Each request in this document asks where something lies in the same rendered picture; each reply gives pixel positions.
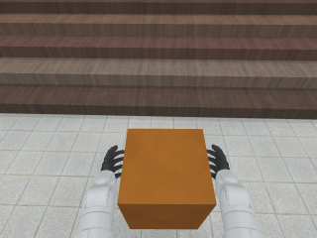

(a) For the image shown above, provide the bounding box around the left robot hand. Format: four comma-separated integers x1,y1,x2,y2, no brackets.
100,145,125,179

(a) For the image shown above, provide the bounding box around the right robot hand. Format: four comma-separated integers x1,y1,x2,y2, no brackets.
206,144,230,179

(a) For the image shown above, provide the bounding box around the carton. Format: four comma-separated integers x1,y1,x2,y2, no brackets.
117,128,217,230

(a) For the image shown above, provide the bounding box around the left robot forearm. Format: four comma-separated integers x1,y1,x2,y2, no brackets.
72,170,118,238

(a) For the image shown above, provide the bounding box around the right robot forearm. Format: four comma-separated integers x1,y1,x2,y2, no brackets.
215,169,265,238

